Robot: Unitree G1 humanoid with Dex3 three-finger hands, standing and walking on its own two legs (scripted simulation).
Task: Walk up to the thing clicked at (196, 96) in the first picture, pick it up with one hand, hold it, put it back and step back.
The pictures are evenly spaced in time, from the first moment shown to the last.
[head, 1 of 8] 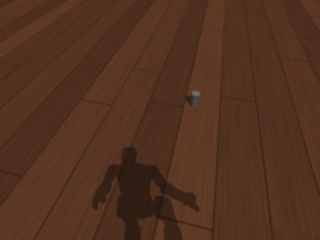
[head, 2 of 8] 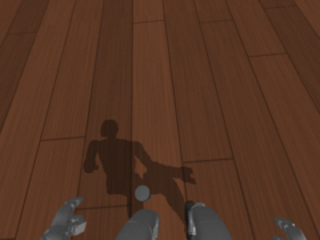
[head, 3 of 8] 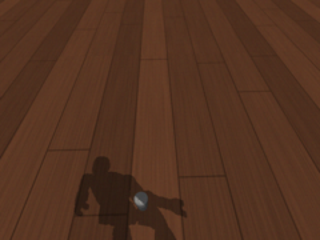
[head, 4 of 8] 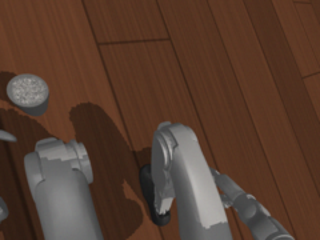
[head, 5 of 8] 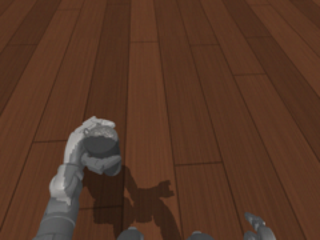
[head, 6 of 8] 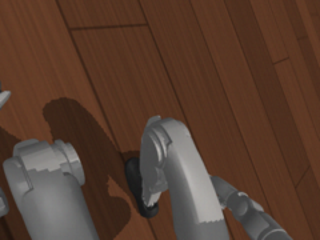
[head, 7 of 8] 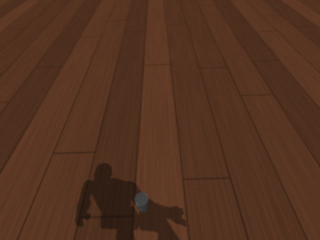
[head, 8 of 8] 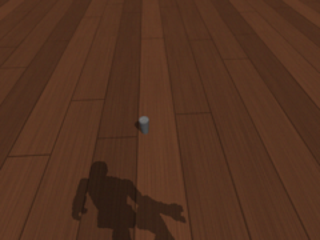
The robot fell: no
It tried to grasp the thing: yes
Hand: left
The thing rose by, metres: 0.67
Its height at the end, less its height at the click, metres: +0.00
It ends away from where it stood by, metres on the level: 0.03
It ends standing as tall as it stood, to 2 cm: yes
